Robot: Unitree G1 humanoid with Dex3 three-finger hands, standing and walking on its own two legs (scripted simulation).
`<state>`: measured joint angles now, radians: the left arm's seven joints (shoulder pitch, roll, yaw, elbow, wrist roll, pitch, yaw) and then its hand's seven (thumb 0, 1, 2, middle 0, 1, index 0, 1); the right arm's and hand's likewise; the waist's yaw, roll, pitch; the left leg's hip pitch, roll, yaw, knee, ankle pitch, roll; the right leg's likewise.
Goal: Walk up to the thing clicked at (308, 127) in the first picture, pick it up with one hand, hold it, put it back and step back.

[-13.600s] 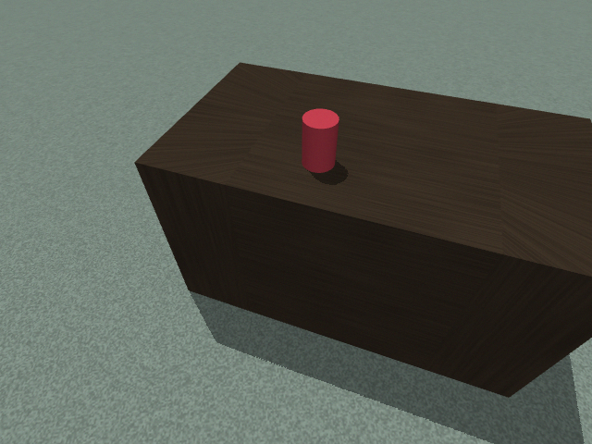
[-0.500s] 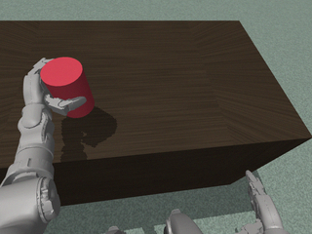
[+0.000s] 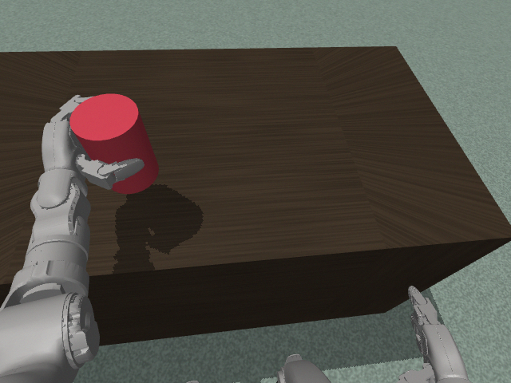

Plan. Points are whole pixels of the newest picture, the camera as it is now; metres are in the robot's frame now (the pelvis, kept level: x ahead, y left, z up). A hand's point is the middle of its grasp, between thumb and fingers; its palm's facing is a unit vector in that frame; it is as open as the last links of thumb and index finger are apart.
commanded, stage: lift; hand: left
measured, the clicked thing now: (120, 147) +0.49 +0.16 +0.08
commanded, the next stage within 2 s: hold in 1.32 s
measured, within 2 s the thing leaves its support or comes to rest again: neither
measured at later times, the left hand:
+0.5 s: hand (88, 140) +0.43 +0.17 +0.16, palm faces +0.09 -1.00 +0.00, open 11.9 cm
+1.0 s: hand (66, 160) +0.36 +0.16 +0.21, palm faces +0.10 -1.00 -0.02, open 11.9 cm
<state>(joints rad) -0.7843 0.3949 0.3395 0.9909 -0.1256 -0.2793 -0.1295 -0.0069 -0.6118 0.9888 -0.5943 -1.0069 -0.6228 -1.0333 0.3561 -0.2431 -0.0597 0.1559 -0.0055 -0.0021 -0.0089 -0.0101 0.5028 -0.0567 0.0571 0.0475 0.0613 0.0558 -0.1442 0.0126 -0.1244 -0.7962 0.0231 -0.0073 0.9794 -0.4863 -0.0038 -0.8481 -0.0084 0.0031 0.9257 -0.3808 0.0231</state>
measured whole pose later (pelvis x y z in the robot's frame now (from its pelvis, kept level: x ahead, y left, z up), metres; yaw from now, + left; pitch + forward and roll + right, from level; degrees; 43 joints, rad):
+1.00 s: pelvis +0.00 -0.01 +0.04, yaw +1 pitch +2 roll +0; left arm -0.35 0.23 0.21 0.18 -0.20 0.21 -0.05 -0.01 -0.61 1.00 -0.59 -1.01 -0.62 -1.04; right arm 0.30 -0.22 -0.08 0.52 0.05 -0.11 -0.08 -0.01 0.52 -0.05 0.05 0.05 0.06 0.06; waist -0.01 0.05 -0.08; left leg -0.36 0.01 -0.01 0.70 -0.37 -0.01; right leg -0.42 -0.03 0.00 0.69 -0.30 0.02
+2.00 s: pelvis +0.01 +0.00 +0.05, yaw +2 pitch -1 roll +0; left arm -0.30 0.21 0.22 -0.05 -0.22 0.44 -0.06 -0.01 -0.61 0.98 -0.60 -1.01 -0.63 -1.03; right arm 0.25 -0.23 -0.12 0.63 0.04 -0.22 -0.05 -0.01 0.50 -0.06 0.05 0.05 0.06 0.06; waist 0.00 0.06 -0.07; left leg -0.23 0.00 -0.01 0.57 -0.33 0.00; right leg -0.28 -0.03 -0.01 0.56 -0.26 0.03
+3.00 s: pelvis +0.00 +0.00 +0.05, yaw +1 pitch -1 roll +0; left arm -0.28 0.23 0.24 -0.06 -0.22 0.42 -0.07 -0.01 -0.61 0.98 -0.59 -1.01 -0.62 -1.03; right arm 0.23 -0.23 -0.12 0.69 0.04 -0.22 -0.06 -0.01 0.50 -0.06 0.05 0.05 0.06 0.06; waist 0.01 0.06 -0.06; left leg -0.20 0.00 -0.01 0.54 -0.31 -0.01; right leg -0.26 -0.03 -0.01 0.53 -0.24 0.02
